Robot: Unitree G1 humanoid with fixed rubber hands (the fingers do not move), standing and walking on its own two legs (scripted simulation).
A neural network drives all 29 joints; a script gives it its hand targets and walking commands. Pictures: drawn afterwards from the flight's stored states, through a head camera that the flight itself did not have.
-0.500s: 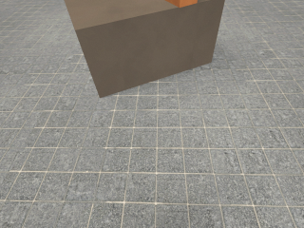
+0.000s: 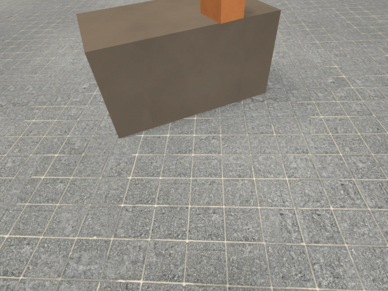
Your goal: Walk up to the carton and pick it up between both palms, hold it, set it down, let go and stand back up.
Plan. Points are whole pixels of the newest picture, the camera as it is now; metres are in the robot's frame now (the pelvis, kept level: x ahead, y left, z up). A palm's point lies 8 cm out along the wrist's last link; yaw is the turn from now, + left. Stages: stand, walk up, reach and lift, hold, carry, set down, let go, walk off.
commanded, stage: walk up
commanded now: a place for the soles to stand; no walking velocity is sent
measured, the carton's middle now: out of the picture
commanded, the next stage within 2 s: none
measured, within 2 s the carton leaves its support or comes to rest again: neither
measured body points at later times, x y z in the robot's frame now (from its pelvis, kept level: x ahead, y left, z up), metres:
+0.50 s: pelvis +0.23 -0.05 -0.02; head +0.28 -0.03 +0.43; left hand +0.04 +0.15 -0.15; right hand +0.43 -0.25 -0.14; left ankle +0.32 +0.08 -0.72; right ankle +0.06 -0.14 -0.71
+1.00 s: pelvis +0.49 -0.15 -0.02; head +0.49 -0.16 +0.43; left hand +0.49 +0.12 -0.14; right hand +0.64 -0.41 -0.14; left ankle +0.44 -0.04 -0.64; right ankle +0.59 -0.26 -0.72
